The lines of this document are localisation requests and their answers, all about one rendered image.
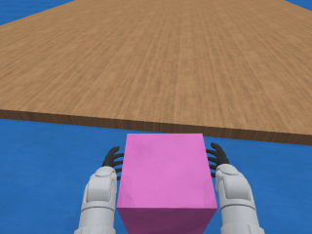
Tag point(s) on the carton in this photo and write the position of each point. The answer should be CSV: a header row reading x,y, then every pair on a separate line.
x,y
166,185

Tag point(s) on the robot left forearm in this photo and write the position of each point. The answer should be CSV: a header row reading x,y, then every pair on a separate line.
x,y
99,203

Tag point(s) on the left robot hand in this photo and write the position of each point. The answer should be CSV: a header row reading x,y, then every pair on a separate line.
x,y
110,157

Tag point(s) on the robot right forearm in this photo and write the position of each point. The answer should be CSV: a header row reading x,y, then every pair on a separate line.
x,y
236,202

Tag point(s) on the right robot hand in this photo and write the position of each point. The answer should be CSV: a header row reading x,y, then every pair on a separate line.
x,y
220,157

